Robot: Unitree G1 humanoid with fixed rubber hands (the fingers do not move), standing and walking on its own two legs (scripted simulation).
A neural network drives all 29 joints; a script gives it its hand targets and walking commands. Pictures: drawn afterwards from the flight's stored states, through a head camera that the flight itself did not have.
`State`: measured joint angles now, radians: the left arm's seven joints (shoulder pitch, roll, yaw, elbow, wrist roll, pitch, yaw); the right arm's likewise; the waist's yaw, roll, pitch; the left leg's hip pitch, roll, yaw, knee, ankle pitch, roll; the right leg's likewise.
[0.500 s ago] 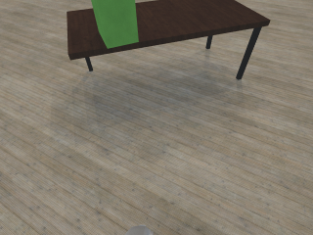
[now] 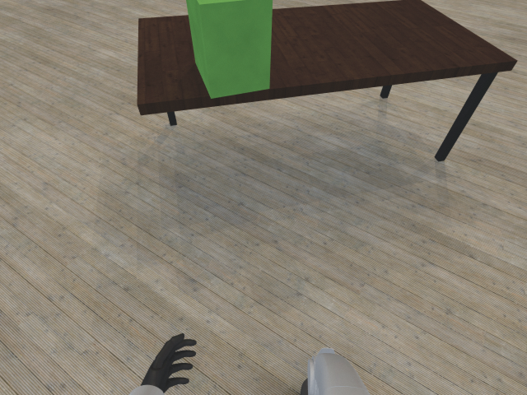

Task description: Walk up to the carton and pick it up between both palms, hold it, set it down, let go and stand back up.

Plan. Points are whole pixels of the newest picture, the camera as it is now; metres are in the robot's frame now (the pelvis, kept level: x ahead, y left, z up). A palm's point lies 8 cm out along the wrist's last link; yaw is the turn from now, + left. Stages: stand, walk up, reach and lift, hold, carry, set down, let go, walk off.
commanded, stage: walk up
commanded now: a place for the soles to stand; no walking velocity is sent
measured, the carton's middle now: (228, 35) +1.23 +0.09 +0.00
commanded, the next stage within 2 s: none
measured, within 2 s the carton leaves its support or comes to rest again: neither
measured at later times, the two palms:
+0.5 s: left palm (104, 388) +0.18 +0.27 -0.13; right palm (338, 235) +0.42 -0.15 -0.07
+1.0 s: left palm (160, 221) +0.50 +0.23 -0.11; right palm (356, 223) +0.50 -0.22 -0.13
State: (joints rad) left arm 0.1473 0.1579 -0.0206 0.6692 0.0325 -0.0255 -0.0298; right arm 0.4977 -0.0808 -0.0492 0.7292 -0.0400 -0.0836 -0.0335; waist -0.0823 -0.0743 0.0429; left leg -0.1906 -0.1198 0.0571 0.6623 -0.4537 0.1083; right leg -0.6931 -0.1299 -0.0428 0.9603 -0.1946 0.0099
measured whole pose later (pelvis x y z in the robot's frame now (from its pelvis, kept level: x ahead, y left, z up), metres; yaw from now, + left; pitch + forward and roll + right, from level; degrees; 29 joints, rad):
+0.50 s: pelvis +0.20 +0.02 -0.01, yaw +17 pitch -1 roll -4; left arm 0.33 0.22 0.06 0.78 0.03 -0.07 0.01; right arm 0.22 -0.18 -0.06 0.56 -0.05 -0.05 0.03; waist 0.04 0.03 0.02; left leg -0.53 0.10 0.03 0.81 -0.33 0.03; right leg -0.25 -0.14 -0.36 0.74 -0.42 0.00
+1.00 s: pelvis +0.38 +0.01 -0.03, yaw +10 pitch -2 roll +0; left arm 0.21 0.12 0.02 0.58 0.03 -0.06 -0.02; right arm 0.34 -0.20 -0.05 0.68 -0.04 -0.03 0.00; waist -0.03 -0.02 0.05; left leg -0.36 0.09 0.00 1.19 -0.59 -0.01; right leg -0.52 -0.07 -0.12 0.92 -0.35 -0.04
